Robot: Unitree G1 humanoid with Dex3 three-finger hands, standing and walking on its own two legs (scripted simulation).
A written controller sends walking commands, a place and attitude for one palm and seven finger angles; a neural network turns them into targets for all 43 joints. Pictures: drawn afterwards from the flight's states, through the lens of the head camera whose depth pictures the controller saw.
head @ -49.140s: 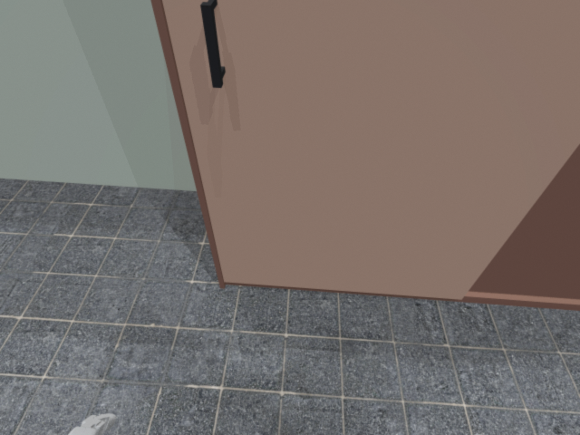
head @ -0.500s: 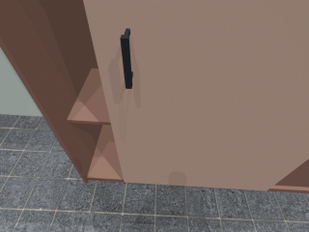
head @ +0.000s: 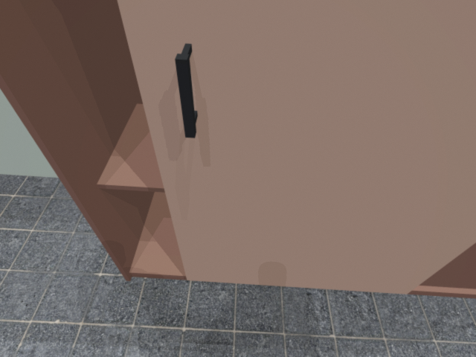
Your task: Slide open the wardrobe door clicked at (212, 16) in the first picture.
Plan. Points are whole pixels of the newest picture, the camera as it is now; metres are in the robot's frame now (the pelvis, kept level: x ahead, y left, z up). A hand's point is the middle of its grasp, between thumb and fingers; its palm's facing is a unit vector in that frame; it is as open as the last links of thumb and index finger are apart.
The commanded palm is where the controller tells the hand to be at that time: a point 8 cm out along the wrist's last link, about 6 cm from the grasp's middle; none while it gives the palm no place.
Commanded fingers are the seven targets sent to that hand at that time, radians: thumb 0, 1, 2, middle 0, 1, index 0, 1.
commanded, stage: look again from close up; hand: left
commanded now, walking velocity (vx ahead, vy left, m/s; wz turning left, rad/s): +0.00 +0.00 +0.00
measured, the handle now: (189, 93) +0.49 +0.12 +0.20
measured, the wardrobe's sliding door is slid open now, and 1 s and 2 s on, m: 0.25 0.25 0.25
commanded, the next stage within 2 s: raise the hand with hooked fingers in 0.14 s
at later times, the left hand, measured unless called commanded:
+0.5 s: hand (142, 285) +0.22 +0.16 +0.03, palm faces +0.12 -0.99 -0.04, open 7.8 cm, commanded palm +0.11 +0.22 -0.02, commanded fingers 0.00 0.57 0.76 -0.22 -0.51 -0.22 -0.51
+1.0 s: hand (125, 291) +0.20 +0.18 +0.05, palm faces -0.09 -0.99 -0.11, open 10.7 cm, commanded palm +0.15 +0.25 +0.07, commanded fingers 0.00 -0.01 0.51 -0.27 -0.88 -0.27 -0.88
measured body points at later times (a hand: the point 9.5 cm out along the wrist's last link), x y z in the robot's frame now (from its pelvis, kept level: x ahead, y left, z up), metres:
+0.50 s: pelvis -0.01 -0.01 -0.02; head -0.01 -0.01 +0.43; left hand +0.20 +0.22 +0.04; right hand +0.15 -0.25 -0.10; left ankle +0.03 +0.09 -0.74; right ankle -0.01 -0.13 -0.74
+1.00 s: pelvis -0.01 -0.04 -0.04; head +0.00 -0.06 +0.41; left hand +0.20 +0.23 +0.06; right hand +0.18 -0.24 -0.12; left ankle +0.03 +0.09 -0.74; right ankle -0.02 -0.13 -0.74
